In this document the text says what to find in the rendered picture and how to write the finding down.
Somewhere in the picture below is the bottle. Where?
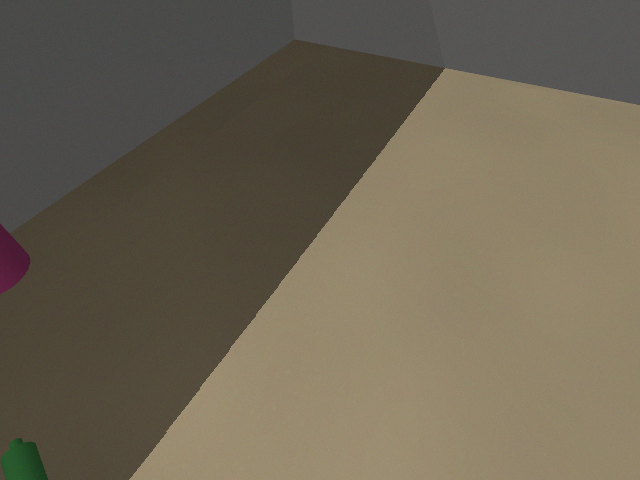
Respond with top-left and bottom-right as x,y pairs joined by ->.
1,438 -> 48,480

